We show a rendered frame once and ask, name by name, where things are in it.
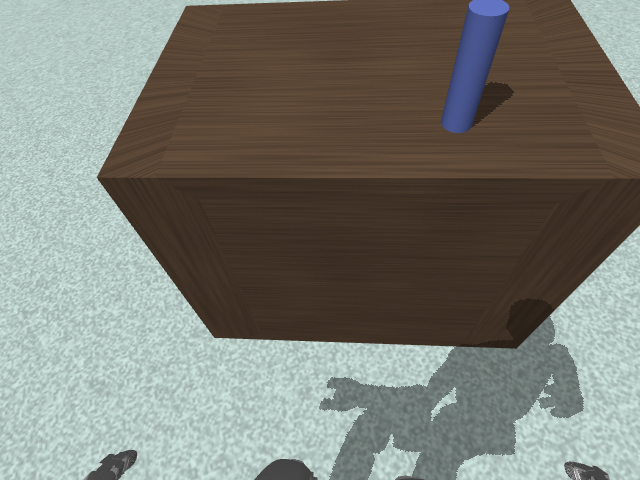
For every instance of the right robot hand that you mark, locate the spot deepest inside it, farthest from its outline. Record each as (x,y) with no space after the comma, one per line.
(578,471)

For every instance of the can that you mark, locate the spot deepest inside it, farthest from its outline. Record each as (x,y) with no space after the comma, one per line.
(481,33)

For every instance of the left robot hand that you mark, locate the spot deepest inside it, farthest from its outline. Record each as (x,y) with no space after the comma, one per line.
(113,466)

